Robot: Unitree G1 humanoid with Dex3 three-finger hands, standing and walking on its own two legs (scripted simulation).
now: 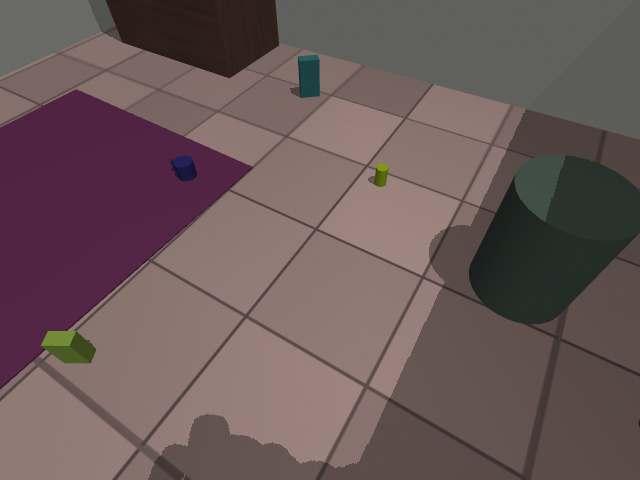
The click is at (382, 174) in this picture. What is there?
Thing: squat round
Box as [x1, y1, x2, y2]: [374, 163, 388, 186]
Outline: 381,163 376,166 374,183 378,186 383,186 385,184 388,167 385,164
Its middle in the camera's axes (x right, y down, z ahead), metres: +0.29 -0.30 +1.81
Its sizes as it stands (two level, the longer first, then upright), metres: 0.056 0.056 0.098
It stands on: the floor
